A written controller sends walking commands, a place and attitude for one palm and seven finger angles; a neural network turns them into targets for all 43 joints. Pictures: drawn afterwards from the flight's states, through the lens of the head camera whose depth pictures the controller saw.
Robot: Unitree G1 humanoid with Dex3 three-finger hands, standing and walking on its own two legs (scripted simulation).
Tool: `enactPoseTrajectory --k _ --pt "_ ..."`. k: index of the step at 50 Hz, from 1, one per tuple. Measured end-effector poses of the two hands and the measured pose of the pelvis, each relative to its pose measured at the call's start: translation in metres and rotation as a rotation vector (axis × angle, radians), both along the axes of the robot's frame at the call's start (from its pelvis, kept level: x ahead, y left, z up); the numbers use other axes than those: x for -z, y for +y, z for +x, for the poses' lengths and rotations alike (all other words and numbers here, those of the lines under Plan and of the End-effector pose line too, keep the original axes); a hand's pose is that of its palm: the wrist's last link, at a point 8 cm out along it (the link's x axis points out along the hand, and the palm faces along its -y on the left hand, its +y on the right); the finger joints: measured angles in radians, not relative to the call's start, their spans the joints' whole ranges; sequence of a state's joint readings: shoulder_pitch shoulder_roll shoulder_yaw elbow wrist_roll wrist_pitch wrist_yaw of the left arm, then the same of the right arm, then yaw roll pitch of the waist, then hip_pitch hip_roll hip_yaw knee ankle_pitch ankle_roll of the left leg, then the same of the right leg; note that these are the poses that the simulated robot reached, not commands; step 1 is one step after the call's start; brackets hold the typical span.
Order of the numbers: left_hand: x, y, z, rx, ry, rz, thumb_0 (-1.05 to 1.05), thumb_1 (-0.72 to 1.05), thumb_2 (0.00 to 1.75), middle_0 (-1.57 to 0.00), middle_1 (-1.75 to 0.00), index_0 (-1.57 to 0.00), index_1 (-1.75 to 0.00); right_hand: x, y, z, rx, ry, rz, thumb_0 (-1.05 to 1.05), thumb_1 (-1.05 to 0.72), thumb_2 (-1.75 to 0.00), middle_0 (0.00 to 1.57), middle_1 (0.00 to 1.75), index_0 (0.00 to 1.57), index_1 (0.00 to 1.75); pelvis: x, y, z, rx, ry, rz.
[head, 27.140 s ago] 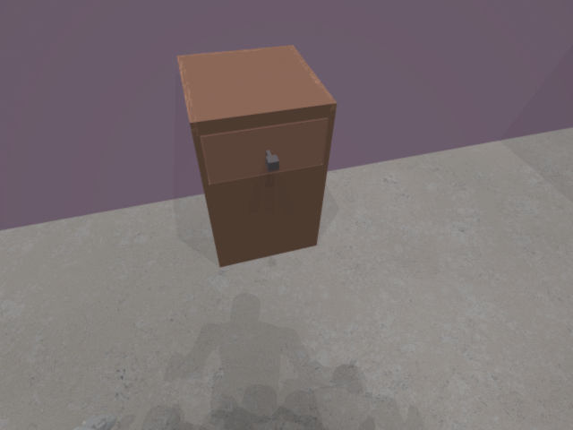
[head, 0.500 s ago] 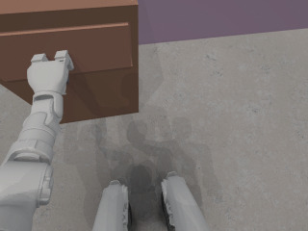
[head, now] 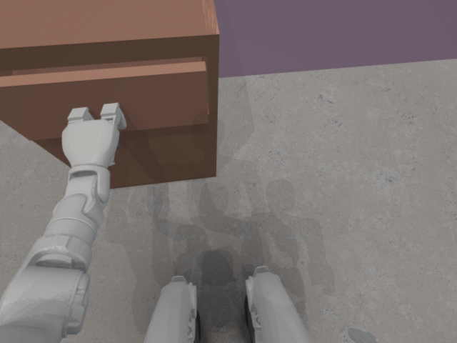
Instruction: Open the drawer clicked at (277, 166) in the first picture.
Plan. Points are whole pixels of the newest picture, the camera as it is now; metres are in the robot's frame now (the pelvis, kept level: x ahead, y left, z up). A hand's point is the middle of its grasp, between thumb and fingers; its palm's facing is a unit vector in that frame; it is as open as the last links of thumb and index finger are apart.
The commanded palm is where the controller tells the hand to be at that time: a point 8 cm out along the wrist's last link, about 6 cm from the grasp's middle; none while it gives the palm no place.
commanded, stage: pull the drawer open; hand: left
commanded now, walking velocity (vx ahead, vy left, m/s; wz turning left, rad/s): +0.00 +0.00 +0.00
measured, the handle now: (107, 128) +0.50 +0.21 -0.06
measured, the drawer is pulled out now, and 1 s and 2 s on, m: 0.03 0.09 0.15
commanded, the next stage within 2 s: none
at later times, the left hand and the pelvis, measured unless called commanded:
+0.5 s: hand (105, 168) +0.43 +0.22 -0.08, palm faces -0.04 -0.05 -1.00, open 6.8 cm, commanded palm +0.39 +0.21 -0.03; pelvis -0.02 +0.00 +0.00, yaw +0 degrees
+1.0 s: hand (105, 184) +0.39 +0.21 -0.08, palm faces -0.04 -0.04 -1.00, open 6.8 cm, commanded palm +0.36 +0.21 -0.03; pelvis -0.02 -0.01 +0.00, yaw +1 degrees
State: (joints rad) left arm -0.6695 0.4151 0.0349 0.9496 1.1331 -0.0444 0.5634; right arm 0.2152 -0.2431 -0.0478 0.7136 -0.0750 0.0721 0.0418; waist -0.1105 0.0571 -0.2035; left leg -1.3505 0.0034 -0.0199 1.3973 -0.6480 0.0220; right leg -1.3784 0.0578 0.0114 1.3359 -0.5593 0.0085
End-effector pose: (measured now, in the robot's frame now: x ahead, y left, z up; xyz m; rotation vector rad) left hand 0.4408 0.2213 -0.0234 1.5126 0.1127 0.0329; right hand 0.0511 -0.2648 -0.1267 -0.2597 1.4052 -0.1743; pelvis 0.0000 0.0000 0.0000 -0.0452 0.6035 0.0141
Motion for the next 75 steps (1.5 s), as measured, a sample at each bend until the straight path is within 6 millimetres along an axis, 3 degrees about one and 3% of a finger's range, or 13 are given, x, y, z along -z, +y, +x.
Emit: enactPoseTrajectory --k 30,75 --pt "0.000 -0.004 -0.042 -0.007 -0.005 0.011 0.02 0.52 0.73 -0.41 -1.35 -0.37 -1.35 0.007 0.000 -0.012 0.008 -0.037 0.017 0.01 -0.91 -0.90 0.20 0.30 0.20 0.30 0.002 -0.003 -0.018 0.003 -0.039 0.013" --pt "0.000 -0.010 -0.097 -0.016 -0.015 0.008 0.03 0.52 0.75 -0.41 -1.35 -0.38 -1.35 -0.002 0.004 0.042 -0.044 -0.153 0.025 0.01 -0.91 -0.90 0.20 0.30 0.20 0.30 -0.008 -0.006 -0.010 0.001 -0.075 0.022"
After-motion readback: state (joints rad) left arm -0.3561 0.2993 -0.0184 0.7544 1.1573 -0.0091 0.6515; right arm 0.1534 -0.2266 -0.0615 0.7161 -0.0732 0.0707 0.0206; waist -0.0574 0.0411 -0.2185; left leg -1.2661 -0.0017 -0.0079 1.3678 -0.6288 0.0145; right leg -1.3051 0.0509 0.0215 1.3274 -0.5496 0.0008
